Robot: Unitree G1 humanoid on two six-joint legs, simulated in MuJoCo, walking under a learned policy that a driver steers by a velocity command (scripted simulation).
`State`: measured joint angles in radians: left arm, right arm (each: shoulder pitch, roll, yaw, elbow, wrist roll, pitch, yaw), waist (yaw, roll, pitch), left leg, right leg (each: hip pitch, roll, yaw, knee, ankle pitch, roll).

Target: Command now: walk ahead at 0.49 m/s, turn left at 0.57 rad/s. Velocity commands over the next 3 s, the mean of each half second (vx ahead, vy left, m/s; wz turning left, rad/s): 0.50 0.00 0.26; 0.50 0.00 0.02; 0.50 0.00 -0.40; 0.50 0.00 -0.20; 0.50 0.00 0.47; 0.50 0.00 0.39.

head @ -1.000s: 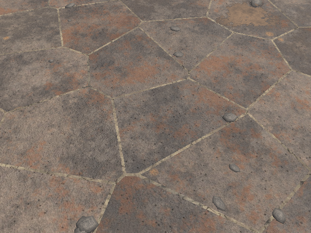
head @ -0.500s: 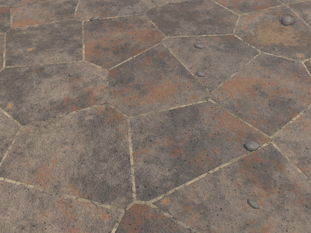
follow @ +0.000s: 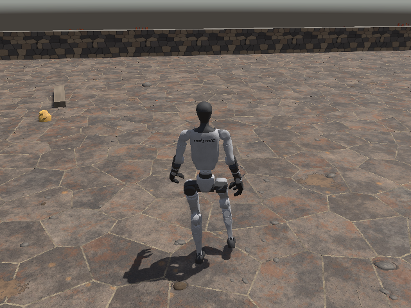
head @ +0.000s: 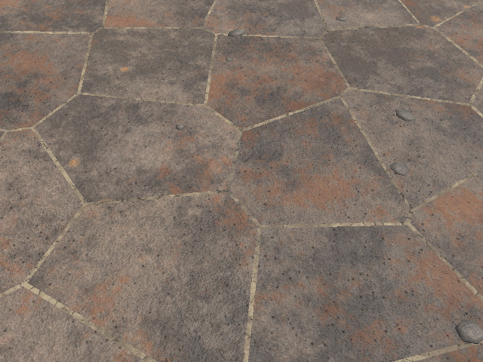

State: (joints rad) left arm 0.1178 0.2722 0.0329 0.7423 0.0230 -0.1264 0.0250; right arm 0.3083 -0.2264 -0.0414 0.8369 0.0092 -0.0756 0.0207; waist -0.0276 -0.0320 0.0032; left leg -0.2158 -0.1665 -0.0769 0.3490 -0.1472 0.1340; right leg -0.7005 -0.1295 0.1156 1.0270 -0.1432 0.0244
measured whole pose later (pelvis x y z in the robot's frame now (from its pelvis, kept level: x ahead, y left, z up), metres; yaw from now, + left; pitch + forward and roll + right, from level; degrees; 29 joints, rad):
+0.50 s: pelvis +0.27 -0.06 +0.01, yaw +7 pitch +2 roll -1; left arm 0.37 0.24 0.04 0.81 0.00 -0.11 -0.02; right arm 0.21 -0.28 -0.04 0.76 0.00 -0.08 0.00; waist 0.04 0.05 0.00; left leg -0.64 0.08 -0.05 1.00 -0.20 0.02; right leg -0.15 0.07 -0.01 0.28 -0.16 -0.06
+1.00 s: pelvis +0.52 +0.04 +0.00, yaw +6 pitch +2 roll +1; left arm 0.23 0.30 0.05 0.78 -0.01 -0.07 0.00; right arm 0.31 -0.26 -0.05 0.80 0.00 -0.10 0.03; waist -0.02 -0.05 -0.01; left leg -0.20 -0.07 0.04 0.32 -0.15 0.08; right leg -0.63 -0.11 0.04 1.07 -0.23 -0.01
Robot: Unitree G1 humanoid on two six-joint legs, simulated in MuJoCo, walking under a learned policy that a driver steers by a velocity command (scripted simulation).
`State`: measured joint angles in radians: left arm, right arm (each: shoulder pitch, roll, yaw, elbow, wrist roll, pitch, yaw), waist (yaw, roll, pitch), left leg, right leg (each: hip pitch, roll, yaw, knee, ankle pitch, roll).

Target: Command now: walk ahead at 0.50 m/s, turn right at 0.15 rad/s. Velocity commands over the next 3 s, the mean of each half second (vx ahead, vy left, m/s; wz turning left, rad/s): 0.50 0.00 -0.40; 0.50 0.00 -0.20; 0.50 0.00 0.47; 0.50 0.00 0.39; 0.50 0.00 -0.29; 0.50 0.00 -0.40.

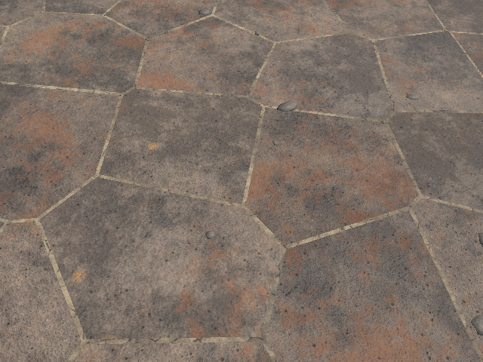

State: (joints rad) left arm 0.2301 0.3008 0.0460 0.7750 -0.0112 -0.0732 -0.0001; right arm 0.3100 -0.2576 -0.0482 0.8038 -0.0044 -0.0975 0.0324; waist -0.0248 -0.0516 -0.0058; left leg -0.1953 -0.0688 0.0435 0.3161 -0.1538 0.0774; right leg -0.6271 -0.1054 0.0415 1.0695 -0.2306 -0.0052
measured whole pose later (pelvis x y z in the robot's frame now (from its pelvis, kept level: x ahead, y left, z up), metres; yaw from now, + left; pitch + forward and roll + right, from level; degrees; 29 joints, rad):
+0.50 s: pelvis +0.26 -0.09 -0.01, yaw -15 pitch +2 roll +0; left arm 0.24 0.28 0.06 0.67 -0.01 -0.05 -0.03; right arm 0.23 -0.29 -0.03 0.78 0.00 -0.12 0.01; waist 0.00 0.01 0.03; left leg -0.47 0.05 -0.04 1.19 -0.36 0.00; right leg -0.35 0.10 0.01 0.47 -0.16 -0.10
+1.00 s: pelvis +0.55 -0.11 -0.01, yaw -19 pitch +2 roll +0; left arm 0.27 0.28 0.04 0.71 0.01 -0.08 0.00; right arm 0.25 -0.27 -0.05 0.74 0.01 -0.09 0.03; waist -0.01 -0.03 0.01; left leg -0.31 -0.09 -0.04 0.44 -0.16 0.07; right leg -0.43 0.01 0.05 1.12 -0.36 -0.02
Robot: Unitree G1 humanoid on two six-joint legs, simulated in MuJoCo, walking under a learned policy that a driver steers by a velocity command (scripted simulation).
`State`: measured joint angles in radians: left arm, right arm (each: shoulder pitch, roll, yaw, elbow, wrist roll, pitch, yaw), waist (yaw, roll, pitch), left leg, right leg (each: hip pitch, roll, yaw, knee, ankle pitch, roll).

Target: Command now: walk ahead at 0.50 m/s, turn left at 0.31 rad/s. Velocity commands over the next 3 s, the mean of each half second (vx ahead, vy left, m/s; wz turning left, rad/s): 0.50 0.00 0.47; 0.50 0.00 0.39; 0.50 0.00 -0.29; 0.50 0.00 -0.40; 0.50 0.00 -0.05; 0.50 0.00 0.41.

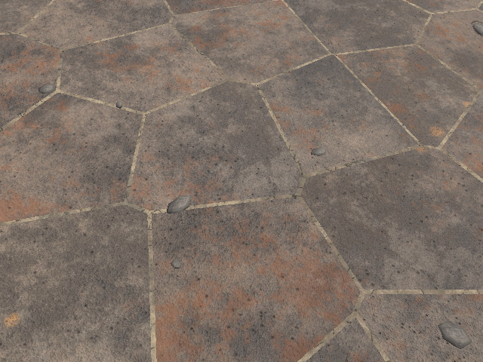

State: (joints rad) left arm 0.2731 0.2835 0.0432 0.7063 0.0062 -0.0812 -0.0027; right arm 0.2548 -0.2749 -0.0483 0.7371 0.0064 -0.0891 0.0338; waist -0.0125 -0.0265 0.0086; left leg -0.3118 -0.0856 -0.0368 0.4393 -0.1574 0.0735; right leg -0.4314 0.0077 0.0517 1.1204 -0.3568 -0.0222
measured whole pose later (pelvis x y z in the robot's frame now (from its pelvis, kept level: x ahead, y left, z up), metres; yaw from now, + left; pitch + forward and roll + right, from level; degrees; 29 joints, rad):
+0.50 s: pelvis +0.25 -0.03 +0.00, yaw +17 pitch +1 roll -1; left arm 0.20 0.25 0.06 0.70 0.01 -0.10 -0.01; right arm 0.31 -0.31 -0.07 0.73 0.03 -0.03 -0.01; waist 0.00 0.05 0.00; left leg -0.49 0.02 -0.07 1.15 -0.36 0.01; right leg -0.25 0.03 -0.03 0.41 -0.19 -0.02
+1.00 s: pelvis +0.47 +0.13 +0.00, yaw +29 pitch +1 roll +0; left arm 0.26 0.31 0.05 0.83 -0.02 -0.09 -0.01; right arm 0.22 -0.27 -0.05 0.67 0.00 -0.05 0.03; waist 0.01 -0.02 0.05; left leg -0.32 -0.05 0.02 0.47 -0.17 0.07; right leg -0.47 -0.11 0.01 1.15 -0.36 0.00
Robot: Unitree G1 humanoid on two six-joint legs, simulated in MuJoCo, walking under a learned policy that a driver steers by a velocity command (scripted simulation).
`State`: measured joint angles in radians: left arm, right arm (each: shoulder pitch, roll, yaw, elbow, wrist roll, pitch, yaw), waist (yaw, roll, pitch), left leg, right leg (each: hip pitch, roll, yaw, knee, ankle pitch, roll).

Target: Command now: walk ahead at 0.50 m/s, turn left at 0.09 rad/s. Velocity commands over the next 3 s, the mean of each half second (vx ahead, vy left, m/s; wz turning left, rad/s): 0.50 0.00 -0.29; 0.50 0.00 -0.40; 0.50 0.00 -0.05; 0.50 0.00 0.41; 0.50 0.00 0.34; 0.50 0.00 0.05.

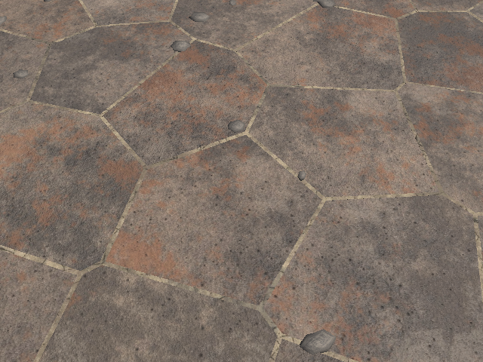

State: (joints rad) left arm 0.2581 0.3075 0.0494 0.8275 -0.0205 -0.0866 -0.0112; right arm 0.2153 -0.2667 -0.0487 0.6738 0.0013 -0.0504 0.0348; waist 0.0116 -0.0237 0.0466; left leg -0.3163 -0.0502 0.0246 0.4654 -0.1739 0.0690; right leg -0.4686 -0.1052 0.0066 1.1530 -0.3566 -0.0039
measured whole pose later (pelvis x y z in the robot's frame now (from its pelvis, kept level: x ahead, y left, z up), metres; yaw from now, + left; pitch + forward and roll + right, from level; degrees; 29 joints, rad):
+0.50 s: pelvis +0.28 -0.08 -0.01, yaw -13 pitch +2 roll +1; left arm 0.18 0.30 0.06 0.72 -0.02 -0.06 -0.04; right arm 0.27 -0.29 -0.05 0.79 0.01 -0.09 0.00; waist 0.00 0.00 0.05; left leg -0.31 0.01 -0.02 1.19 -0.43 0.00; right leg -0.44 0.07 -0.01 0.57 -0.17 -0.09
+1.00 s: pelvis +0.57 -0.11 +0.00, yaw -25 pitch +2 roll +1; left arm 0.33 0.29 0.05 0.76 -0.02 -0.04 0.01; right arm 0.19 -0.27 -0.05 0.73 0.00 -0.11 0.03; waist 0.01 -0.03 0.00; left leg -0.35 -0.05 0.00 0.50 -0.17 0.04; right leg -0.36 0.05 0.10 1.13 -0.42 -0.04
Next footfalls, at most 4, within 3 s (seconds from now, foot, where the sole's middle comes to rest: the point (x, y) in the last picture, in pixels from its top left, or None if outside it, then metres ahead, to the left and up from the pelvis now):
0.40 right None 0.38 -0.17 -0.77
0.88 left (267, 280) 0.70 -0.06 -0.77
1.40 right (375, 239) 0.85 -0.40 -0.77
1.94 left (326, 155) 1.20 -0.29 -0.77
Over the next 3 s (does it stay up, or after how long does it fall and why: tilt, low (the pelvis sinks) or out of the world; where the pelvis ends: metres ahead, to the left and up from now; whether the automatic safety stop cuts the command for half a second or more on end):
stays up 1.62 -0.39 -0.02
